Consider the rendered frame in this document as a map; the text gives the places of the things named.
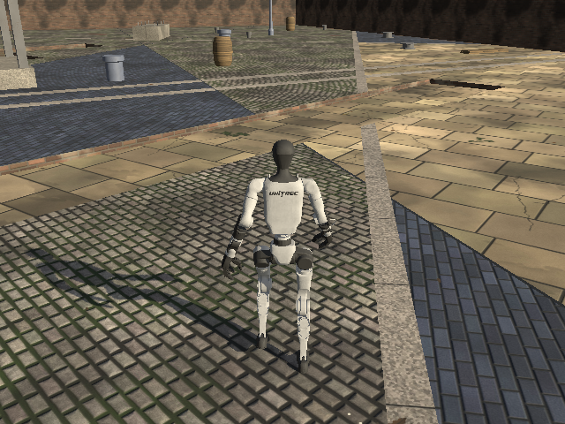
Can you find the right robot thigh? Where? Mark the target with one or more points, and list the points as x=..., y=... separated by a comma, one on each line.
x=304, y=272

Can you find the right robot forearm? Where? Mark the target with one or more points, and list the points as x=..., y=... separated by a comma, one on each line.
x=325, y=227

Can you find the robot right upper arm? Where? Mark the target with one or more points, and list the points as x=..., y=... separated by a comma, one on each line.
x=311, y=187

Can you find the robot right hand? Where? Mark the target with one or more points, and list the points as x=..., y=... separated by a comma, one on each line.
x=326, y=242

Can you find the robot left hand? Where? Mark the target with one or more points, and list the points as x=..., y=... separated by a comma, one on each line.
x=227, y=268

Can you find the robot left upper arm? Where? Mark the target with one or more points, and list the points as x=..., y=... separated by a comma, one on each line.
x=255, y=186

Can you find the left robot foot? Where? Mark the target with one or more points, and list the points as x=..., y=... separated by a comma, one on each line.
x=261, y=341

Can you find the left robot forearm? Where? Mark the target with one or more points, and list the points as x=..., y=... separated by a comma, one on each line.
x=236, y=239

